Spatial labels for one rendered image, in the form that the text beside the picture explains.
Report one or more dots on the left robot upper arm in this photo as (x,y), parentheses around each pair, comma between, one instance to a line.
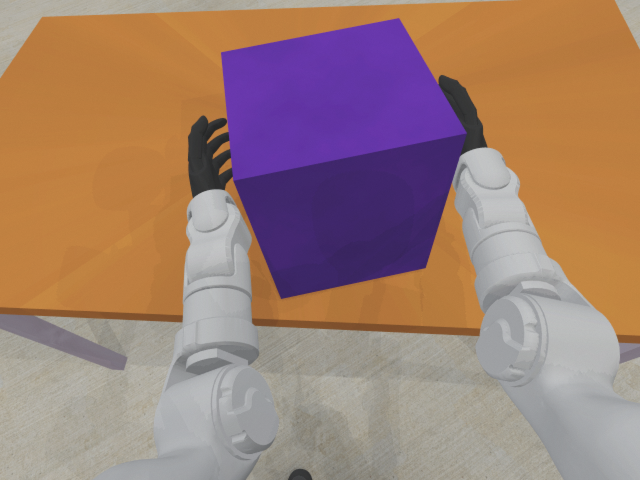
(213,426)

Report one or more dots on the carton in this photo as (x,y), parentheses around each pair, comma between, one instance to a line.
(343,150)

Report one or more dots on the right robot hand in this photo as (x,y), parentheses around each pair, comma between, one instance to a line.
(466,112)

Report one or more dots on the right robot upper arm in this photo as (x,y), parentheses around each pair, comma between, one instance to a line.
(557,362)

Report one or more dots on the left robot hand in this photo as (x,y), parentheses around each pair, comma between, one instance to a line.
(203,169)

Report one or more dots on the robot right forearm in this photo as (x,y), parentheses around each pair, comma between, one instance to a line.
(503,244)

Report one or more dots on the table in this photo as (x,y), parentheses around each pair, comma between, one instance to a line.
(96,110)

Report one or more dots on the robot left forearm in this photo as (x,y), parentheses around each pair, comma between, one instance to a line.
(217,327)

